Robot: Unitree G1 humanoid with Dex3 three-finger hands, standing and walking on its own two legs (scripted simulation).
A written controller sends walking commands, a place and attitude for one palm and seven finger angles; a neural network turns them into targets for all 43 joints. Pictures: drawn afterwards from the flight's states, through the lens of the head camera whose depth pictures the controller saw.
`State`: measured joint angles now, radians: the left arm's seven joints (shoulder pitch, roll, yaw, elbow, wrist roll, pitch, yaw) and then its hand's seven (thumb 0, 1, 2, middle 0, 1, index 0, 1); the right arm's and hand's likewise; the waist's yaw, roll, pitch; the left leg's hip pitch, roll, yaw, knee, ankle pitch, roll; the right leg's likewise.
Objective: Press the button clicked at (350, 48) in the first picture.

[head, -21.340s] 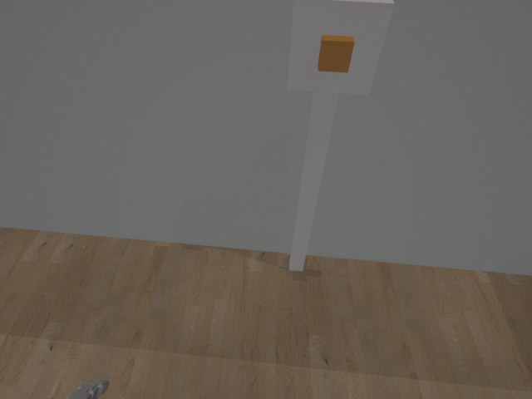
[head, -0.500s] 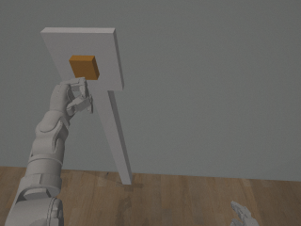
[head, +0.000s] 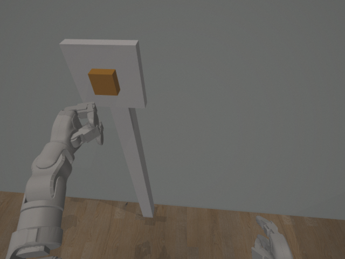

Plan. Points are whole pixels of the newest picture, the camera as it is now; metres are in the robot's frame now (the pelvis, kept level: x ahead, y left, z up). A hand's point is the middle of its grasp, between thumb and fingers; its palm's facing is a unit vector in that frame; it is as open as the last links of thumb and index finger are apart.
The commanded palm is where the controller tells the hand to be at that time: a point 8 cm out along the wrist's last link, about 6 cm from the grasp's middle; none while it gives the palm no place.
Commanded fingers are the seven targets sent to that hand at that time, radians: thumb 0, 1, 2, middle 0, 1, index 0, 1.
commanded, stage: draw the hand back to the body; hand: left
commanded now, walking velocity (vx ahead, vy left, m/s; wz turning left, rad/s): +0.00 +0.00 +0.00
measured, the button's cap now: (105, 81) +0.49 +0.21 +0.19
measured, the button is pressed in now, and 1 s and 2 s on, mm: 0 0 0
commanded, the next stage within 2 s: step back with the hand held close in 1.34 s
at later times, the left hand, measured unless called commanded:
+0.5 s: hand (67, 165) +0.24 +0.22 +0.16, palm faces +0.22 -0.95 -0.20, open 3.1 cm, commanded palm +0.20 +0.26 +0.17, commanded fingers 0.00 0.90 0.90 -1.30 -1.50 -1.30 -1.50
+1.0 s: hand (37, 188) +0.19 +0.25 +0.16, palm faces +0.37 -0.86 -0.36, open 3.1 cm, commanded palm +0.14 +0.29 +0.18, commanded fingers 0.00 0.90 0.90 -1.30 -1.50 -1.30 -1.50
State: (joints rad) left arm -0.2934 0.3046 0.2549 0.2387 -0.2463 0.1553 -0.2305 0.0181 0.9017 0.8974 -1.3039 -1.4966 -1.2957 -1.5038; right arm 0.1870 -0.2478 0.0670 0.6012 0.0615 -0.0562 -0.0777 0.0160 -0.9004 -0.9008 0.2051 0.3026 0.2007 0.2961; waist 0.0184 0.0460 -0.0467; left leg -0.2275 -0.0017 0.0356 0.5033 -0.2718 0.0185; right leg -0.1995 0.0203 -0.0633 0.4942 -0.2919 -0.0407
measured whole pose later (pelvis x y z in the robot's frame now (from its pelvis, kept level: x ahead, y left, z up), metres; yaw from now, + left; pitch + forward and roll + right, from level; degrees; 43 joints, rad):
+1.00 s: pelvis +0.00 +0.02 +0.01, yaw -1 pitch -5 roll -1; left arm 0.48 0.31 0.24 -0.43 -0.05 -0.10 0.10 0.02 0.89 0.90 -1.31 -1.50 -1.30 -1.50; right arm 0.19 -0.23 0.03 0.64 -0.01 -0.06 -0.05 0.02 -0.90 -0.90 0.21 0.30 0.20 0.30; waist 0.06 0.07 0.01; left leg -0.07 -0.01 0.06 0.39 -0.23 0.04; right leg -0.03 0.02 -0.04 0.34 -0.22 -0.02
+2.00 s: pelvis -0.05 +0.04 +0.00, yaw -1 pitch +1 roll -1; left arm 0.62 0.40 0.37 -0.57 -0.04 -0.18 0.13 0.01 0.89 0.90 -1.31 -1.50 -1.30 -1.50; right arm 0.19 -0.23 -0.01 0.52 0.01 0.01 -0.07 0.02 -0.90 -0.90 0.20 0.30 0.20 0.30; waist 0.01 0.02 0.01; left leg -0.34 -0.02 0.07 0.52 -0.20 0.07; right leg -0.31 0.00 -0.03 0.48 -0.19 0.01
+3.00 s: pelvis -0.20 +0.06 -0.01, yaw -2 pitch +0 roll -1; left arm 0.48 0.32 0.35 -0.47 -0.02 -0.17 0.17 0.01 0.89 0.90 -1.31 -1.50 -1.31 -1.50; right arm 0.26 -0.24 -0.01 0.66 0.00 -0.09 -0.09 0.02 -0.90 -0.90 0.20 0.30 0.20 0.30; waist 0.01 -0.05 -0.04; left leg -0.35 -0.02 0.02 0.59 -0.24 0.04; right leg -0.16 -0.03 -0.01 0.61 -0.36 0.02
